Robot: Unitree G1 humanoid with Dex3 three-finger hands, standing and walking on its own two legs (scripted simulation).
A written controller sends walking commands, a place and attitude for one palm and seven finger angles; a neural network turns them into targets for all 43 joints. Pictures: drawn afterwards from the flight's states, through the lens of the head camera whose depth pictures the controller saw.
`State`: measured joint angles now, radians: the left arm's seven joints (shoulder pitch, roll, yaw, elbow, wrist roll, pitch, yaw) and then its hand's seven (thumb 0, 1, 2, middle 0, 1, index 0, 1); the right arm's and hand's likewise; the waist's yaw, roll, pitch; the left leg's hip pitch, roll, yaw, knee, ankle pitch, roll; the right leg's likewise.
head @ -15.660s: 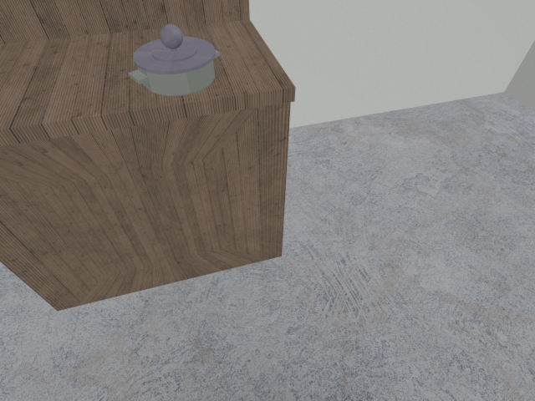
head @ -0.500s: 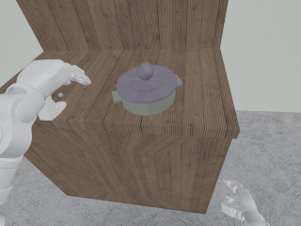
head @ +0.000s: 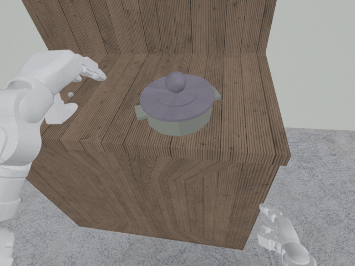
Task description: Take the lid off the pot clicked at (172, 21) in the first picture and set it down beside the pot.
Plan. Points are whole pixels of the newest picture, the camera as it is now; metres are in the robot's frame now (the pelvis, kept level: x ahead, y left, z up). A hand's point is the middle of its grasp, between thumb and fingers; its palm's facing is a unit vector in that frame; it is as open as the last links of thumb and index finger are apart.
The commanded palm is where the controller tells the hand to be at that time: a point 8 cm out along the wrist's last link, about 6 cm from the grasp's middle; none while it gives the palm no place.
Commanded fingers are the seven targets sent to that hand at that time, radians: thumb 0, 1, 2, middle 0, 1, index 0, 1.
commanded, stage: reach forward and open the fingers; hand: left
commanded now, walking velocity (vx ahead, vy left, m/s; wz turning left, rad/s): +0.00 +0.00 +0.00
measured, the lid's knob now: (175, 82) +0.50 +0.08 +0.17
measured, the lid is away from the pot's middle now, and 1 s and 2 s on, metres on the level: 0.00 0.00 0.00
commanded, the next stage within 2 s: move the open hand above the knob in 0.04 s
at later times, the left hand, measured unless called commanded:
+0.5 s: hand (98, 84) +0.36 +0.20 +0.26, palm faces +0.02 -0.02 -1.00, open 10.0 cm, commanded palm +0.32 +0.20 +0.32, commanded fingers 0.00 -0.42 1.74 -0.89 -0.08 -0.89 -0.08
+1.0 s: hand (135, 78) +0.40 +0.14 +0.25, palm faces -0.03 -0.06 -1.00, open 10.0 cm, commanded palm +0.37 +0.15 +0.32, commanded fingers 0.00 -0.42 1.74 -0.89 -0.08 -0.89 -0.08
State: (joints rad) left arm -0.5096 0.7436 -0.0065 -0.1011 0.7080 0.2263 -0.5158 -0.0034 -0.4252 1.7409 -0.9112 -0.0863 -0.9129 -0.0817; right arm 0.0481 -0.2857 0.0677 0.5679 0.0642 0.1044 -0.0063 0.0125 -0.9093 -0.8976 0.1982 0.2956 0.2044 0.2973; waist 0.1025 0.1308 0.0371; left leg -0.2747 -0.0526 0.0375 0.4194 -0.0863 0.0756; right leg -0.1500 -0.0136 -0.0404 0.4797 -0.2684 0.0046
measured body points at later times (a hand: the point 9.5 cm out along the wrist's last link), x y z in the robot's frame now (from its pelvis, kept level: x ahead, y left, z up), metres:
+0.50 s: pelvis +0.00 -0.01 +0.00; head +0.01 -0.05 +0.45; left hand +0.36 +0.20 +0.31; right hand +0.25 -0.20 -0.09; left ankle +0.09 +0.07 -0.74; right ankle +0.00 -0.13 -0.74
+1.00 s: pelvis +0.02 -0.03 +0.00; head +0.02 -0.08 +0.45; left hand +0.40 +0.14 +0.30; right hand +0.24 -0.23 -0.10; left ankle +0.09 +0.07 -0.74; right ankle +0.00 -0.13 -0.74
